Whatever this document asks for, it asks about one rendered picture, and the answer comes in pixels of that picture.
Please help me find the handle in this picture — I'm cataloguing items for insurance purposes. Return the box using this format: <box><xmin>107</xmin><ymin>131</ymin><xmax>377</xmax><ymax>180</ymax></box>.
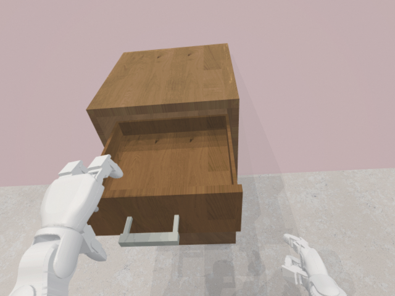
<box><xmin>118</xmin><ymin>215</ymin><xmax>180</xmax><ymax>247</ymax></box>

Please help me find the cabinet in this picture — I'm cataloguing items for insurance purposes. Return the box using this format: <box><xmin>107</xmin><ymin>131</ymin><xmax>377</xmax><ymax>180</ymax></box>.
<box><xmin>86</xmin><ymin>43</ymin><xmax>239</xmax><ymax>245</ymax></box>

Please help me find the robot left hand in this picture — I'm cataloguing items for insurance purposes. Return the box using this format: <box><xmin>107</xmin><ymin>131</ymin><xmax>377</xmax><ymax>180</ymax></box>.
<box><xmin>40</xmin><ymin>154</ymin><xmax>123</xmax><ymax>261</ymax></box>

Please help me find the drawer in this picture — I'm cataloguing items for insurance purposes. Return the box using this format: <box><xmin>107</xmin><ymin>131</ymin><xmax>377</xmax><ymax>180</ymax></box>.
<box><xmin>87</xmin><ymin>114</ymin><xmax>243</xmax><ymax>236</ymax></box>

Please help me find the robot right forearm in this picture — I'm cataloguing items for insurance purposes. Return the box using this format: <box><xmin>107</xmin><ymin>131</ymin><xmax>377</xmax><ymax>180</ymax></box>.
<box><xmin>308</xmin><ymin>274</ymin><xmax>347</xmax><ymax>296</ymax></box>

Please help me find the robot left forearm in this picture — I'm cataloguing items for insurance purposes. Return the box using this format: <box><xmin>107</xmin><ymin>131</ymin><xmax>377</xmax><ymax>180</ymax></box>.
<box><xmin>9</xmin><ymin>226</ymin><xmax>83</xmax><ymax>296</ymax></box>

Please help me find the robot right hand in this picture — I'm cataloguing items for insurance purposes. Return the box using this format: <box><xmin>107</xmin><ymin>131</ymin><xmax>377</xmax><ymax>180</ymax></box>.
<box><xmin>281</xmin><ymin>234</ymin><xmax>329</xmax><ymax>291</ymax></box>

